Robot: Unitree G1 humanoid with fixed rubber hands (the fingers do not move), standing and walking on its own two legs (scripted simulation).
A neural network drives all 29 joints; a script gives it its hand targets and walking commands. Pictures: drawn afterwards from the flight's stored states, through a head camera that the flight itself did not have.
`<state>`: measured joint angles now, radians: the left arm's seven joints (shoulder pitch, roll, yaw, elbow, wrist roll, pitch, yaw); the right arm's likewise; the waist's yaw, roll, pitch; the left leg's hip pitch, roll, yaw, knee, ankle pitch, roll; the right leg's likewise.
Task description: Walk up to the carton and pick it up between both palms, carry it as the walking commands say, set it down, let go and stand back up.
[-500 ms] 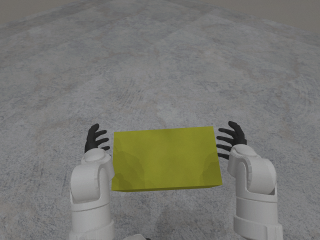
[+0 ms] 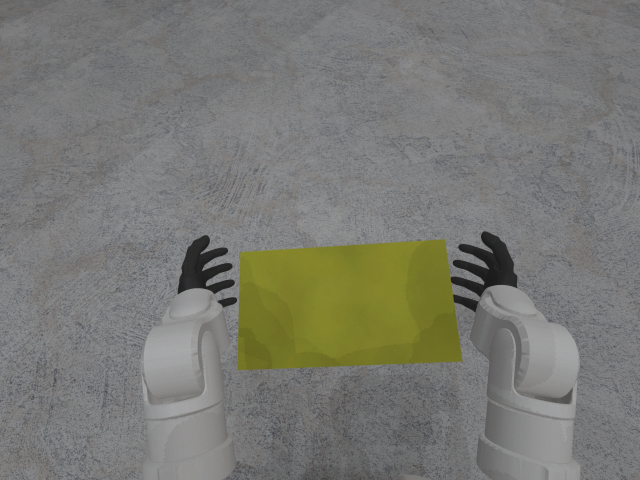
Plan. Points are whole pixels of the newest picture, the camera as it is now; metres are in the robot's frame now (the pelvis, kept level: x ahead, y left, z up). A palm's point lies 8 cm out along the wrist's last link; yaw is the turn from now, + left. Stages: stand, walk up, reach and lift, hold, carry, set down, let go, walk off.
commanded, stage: carry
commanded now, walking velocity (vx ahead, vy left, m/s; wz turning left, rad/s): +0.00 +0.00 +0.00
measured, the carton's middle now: (345, 310) +0.33 -0.01 -0.06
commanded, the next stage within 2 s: none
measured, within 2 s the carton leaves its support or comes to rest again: neither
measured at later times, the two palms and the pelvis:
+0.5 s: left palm (193, 238) +0.38 +0.17 +0.07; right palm (452, 231) +0.38 -0.15 +0.06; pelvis +0.09 +0.01 -0.01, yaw -1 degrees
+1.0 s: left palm (194, 256) +0.38 +0.18 +0.03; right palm (455, 251) +0.38 -0.16 +0.02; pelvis +0.10 +0.01 -0.01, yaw -1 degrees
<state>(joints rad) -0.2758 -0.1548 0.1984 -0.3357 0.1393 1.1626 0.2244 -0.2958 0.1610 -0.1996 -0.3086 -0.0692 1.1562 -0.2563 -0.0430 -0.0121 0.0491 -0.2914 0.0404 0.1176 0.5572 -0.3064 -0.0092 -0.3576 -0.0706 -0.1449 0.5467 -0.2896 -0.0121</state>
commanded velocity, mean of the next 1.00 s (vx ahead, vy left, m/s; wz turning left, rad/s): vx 0.00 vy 0.00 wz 0.00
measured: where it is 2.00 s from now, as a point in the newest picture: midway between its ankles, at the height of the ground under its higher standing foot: outside the picture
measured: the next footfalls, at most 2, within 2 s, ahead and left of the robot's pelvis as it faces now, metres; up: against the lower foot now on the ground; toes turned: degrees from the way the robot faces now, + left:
left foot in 0.14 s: +0.07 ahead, +0.11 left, +0.00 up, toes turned -7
